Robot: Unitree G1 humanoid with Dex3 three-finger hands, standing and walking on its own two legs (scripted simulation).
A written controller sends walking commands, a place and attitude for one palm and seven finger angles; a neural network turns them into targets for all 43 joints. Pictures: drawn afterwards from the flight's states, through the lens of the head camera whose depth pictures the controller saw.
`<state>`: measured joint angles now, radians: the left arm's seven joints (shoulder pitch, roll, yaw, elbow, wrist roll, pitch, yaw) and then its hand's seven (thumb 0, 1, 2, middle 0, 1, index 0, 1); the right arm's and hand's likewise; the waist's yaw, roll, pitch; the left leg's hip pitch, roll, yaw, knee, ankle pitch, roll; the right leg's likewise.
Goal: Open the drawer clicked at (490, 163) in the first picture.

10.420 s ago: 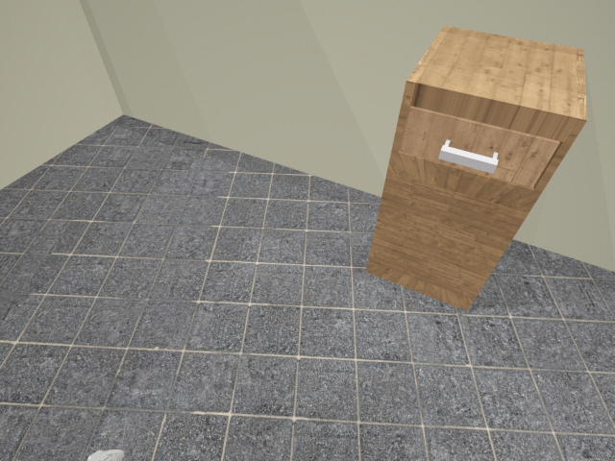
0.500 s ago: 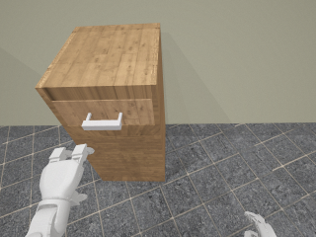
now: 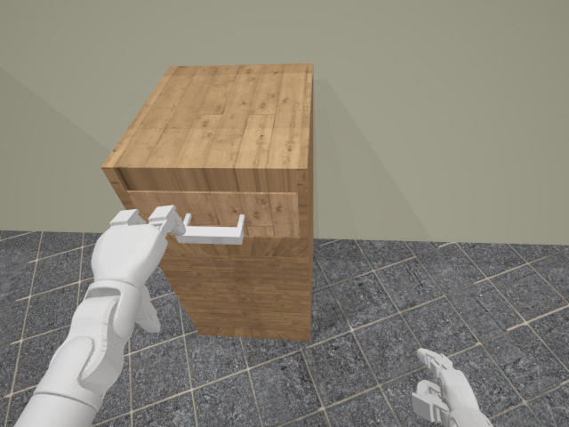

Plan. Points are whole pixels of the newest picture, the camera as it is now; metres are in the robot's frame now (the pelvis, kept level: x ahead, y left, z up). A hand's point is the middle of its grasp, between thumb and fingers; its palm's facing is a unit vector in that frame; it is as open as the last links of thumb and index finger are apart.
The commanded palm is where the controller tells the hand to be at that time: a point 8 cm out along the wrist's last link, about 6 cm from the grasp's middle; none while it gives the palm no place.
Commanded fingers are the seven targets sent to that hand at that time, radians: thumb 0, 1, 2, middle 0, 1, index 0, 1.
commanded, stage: raise the hand with hooked fingers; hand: left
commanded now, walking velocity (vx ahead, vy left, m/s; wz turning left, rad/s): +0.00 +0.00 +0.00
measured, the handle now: (212, 226) +0.51 +0.23 -0.08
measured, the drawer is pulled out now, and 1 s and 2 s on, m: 0.00 0.00 0.00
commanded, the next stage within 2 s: move the hooked fingers above the handle in 0.42 s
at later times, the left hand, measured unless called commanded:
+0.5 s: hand (150, 269) +0.30 +0.23 +0.07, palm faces +0.03 -0.10 -0.99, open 13.8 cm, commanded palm +0.27 +0.24 +0.13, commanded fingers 0.00 -0.50 0.30 -0.30 -1.20 -0.30 -1.20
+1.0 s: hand (176, 256) +0.35 +0.22 +0.04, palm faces -0.06 -0.08 -0.99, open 13.8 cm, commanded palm +0.33 +0.23 +0.10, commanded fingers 0.00 -0.50 0.30 -0.30 -1.20 -0.30 -1.20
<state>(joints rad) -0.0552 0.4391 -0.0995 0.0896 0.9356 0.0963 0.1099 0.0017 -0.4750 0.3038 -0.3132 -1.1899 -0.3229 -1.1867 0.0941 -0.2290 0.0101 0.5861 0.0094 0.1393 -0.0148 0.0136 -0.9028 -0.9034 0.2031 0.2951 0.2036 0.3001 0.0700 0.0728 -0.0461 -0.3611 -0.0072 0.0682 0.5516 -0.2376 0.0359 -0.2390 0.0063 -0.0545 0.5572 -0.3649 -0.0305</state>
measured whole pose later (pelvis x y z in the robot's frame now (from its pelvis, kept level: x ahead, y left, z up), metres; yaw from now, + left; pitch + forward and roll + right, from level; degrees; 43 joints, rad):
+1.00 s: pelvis +0.00 -0.01 +0.00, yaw +0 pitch +6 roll +0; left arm -0.25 0.45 -0.09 0.40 0.95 -0.02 0.14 0.00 -0.49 0.30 -0.31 -1.20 -0.32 -1.20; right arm 0.18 -0.26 -0.03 0.63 0.03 0.13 -0.02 0.01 -0.90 -0.90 0.20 0.29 0.20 0.30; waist 0.03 0.06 -0.06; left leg -0.45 0.01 0.07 0.58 -0.24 0.02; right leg -0.33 0.03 -0.05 0.59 -0.37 -0.05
